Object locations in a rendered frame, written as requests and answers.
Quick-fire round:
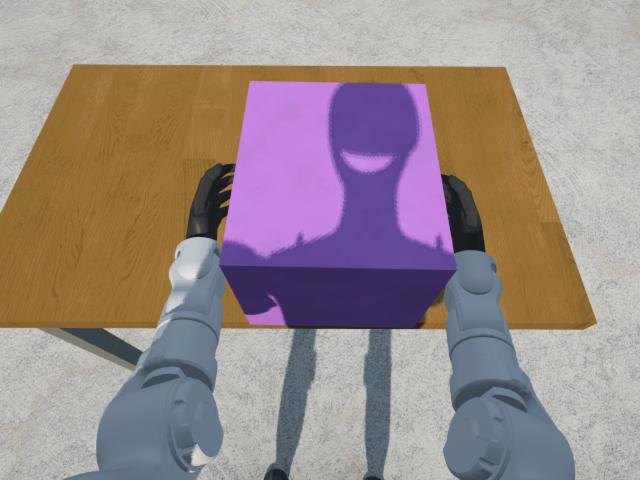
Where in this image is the right robot upper arm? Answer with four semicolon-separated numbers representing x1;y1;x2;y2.
443;396;575;480

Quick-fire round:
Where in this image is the table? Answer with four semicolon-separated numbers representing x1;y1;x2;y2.
0;64;597;372

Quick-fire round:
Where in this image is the carton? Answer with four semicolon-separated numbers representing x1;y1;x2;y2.
219;81;457;328

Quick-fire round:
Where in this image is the left robot upper arm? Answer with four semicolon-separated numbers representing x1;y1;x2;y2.
63;377;224;480

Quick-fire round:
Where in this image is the robot left hand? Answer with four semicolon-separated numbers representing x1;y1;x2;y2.
186;163;236;241

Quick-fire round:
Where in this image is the robot left forearm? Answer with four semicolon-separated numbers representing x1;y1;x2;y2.
95;237;226;468

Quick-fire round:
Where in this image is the robot right hand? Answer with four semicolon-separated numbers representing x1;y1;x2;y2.
441;174;486;254

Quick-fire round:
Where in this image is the robot right forearm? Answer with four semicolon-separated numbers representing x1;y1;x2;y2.
443;250;558;429

